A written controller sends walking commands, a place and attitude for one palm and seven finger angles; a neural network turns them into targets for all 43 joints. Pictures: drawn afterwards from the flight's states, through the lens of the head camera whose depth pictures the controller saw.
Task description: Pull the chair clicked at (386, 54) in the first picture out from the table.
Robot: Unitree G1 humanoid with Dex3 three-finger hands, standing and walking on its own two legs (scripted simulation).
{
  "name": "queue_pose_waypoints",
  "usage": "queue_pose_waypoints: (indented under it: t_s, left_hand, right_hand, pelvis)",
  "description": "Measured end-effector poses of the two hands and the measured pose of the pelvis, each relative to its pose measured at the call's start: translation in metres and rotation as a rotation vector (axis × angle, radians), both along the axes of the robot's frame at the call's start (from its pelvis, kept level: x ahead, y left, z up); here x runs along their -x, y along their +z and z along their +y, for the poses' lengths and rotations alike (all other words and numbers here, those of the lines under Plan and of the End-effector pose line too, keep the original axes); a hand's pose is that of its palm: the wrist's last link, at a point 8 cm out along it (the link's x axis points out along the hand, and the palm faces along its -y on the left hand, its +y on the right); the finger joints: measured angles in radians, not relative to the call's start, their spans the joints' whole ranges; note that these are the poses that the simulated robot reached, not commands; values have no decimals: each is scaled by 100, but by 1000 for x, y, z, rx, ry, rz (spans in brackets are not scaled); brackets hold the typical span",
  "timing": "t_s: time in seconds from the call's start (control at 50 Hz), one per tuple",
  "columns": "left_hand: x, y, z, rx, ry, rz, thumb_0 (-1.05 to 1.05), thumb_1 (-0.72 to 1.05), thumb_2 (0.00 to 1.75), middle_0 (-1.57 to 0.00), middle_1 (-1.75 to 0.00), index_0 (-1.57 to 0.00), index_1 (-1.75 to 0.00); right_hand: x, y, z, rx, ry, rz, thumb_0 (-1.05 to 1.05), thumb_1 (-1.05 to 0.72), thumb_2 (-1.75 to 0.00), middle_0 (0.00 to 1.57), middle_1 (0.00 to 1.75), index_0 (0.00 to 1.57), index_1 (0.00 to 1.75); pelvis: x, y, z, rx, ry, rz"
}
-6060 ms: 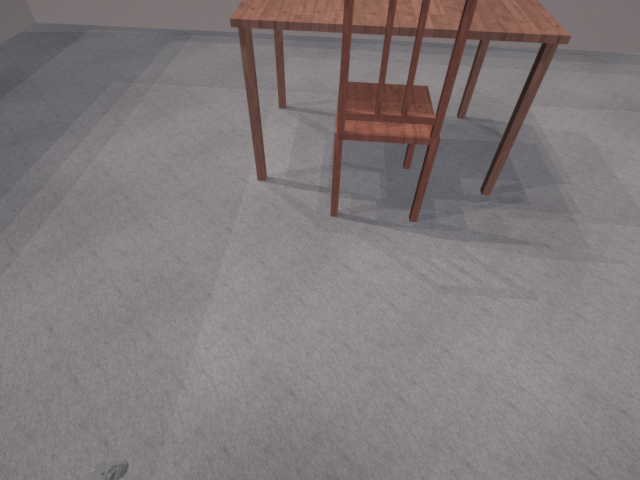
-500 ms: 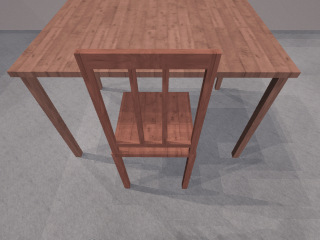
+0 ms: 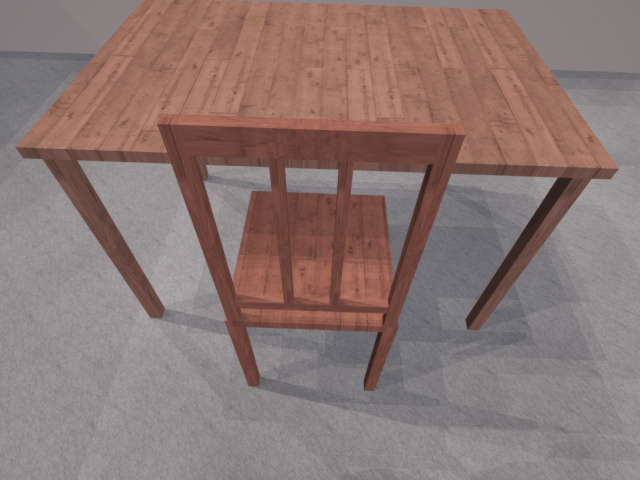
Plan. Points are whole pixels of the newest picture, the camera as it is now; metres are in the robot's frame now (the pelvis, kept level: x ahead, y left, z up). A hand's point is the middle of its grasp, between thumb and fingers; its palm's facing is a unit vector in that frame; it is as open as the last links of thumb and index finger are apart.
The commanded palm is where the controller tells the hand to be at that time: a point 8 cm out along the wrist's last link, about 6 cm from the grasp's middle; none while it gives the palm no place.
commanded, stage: come to a stop and stand still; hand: left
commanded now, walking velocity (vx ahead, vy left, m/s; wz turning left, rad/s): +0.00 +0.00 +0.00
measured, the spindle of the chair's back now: (283, 243) +0.49 +0.11 -0.05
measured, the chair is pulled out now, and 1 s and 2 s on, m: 0.00 0.00 0.00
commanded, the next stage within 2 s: look again from close up in 0.42 s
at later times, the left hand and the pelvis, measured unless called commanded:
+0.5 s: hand out of the picture +0.03 +0.18 -0.18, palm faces +0.05 -0.98 -0.19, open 7.3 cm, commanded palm none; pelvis -0.02 +0.00 +0.00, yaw +2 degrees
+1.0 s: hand out of the picture -0.02 +0.18 -0.18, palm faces +0.04 -0.99 -0.15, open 7.4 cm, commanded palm none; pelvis +0.01 +0.02 +0.01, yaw +0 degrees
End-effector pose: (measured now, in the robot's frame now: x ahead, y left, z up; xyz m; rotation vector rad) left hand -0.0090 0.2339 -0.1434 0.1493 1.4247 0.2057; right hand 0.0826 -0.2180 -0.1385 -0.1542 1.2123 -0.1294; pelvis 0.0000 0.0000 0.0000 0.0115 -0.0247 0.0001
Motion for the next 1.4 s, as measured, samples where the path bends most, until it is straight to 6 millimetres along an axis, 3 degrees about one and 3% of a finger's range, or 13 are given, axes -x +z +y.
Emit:
queue_pose_waypoints:
  t_s: [0.12, 0.28, 0.42, 0.52, 0.62, 0.72, 1.02, 1.16, 1.4]
  left_hand:
    - [14, 9, -7, -54, -17, -34, 1, 91, 90, -20, -30, -20, -30]
    - [-5, 3, -14, -28, -27, -160, 1, 91, 90, -20, -30, -20, -30]
    - [-26, -3, -13, 14, -46, -206, 1, 91, 90, -20, -30, -20, -30]
    - [-25, -2, -8, 29, -45, -185, 1, 92, 90, -20, -30, -20, -30]
    - [-12, -3, -7, 45, -38, -124, 1, 92, 90, -20, -30, -20, -30]
    - [2, -4, -8, 60, -28, -69, 1, 91, 90, -20, -30, -20, -30]
    - [17, -3, 0, 76, -16, 1, 1, 91, 90, -20, -30, -20, -30]
    - [11, -2, 8, 64, -26, 0, 1, 91, 90, -20, -30, -20, -30]
    - [-3, 2, 14, 46, -42, -8, 1, 91, 90, -20, -30, -20, -30]
  right_hand:
    - [10, -7, -16, -25, -12, -50, 1, -91, -90, 20, 30, 20, 30]
    - [60, -10, -28, -7, -29, 17, 1, -91, -90, 20, 30, 20, 30]
    - [111, -5, -21, 13, -58, 142, 1, -91, -90, 20, 30, 20, 30]
    - [128, 0, -8, 6, -64, 208, 1, -91, -90, 20, 30, 20, 30]
    - [121, 2, 4, -8, -62, 212, 1, -91, -90, 20, 30, 20, 30]
    - [99, 2, 15, -19, -49, 174, 1, -91, -90, 20, 30, 20, 30]
    - [52, 9, 15, 23, -23, 97, 1, -93, -90, 20, 30, 20, 30]
    - [50, 9, 19, 21, -27, 99, 1, -93, -90, 20, 30, 20, 30]
    - [67, 4, 28, -9, -45, 154, 1, -92, -90, 20, 30, 20, 30]
  pelvis:
    - [10, -4, -9, 18, 1, -15]
    - [17, -8, -13, 12, 26, -42]
    - [18, -7, -8, 15, 28, -26]
    - [15, -2, -3, 21, 29, -6]
    - [10, 1, 3, 23, 24, 1]
    - [4, 3, 9, 23, 16, -2]
    - [-9, 7, 25, 17, 5, -7]
    - [-13, 7, 29, 15, 0, -9]
    - [-17, 8, 31, 9, -5, -2]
